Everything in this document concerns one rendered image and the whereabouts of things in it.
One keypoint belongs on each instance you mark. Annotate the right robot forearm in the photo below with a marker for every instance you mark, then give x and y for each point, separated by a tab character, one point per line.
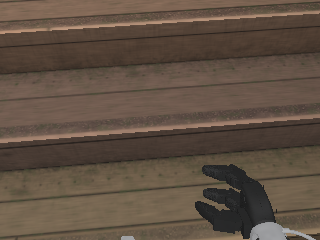
268	231

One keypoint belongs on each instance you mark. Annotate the right robot hand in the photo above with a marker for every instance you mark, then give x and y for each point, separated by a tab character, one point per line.
249	208

